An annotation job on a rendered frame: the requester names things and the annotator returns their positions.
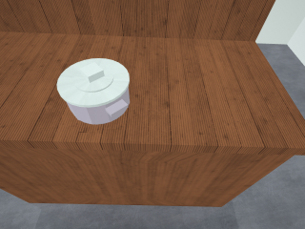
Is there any knob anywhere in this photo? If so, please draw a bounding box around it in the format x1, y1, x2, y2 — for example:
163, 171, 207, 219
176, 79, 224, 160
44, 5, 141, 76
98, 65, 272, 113
80, 62, 105, 83

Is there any pot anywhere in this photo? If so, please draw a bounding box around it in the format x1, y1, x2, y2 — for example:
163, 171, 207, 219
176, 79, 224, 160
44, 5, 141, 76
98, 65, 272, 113
67, 87, 130, 125

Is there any table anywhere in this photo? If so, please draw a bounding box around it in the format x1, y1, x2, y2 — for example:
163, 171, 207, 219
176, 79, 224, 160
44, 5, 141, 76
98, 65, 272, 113
0, 0, 305, 207

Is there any lid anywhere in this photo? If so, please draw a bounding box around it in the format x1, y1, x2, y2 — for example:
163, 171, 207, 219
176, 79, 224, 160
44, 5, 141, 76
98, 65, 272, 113
56, 58, 130, 108

